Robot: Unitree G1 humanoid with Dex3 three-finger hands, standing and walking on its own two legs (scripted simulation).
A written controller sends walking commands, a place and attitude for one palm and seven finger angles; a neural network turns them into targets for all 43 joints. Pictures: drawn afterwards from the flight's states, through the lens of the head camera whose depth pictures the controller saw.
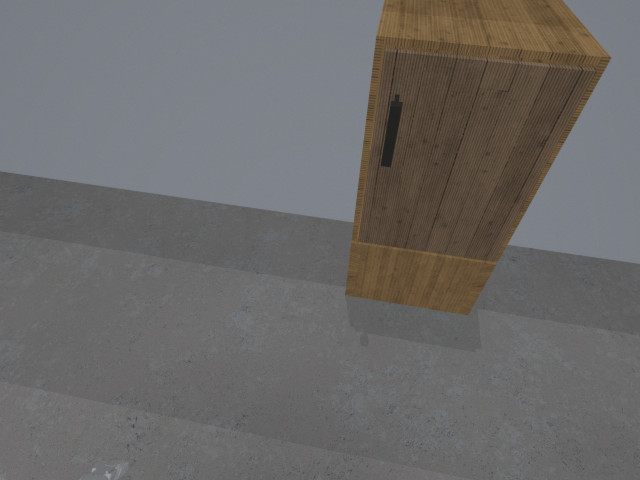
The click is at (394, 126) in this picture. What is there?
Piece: cupboard door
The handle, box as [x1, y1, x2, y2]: [381, 94, 402, 166]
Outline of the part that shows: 396,94 394,100 391,101 381,160 381,165 390,166 402,102 398,101 399,95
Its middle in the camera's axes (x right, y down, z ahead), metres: +0.17 -0.25 +0.92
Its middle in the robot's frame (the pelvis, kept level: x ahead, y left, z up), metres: +0.87 -0.13 -0.01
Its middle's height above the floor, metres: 0.76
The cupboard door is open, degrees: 0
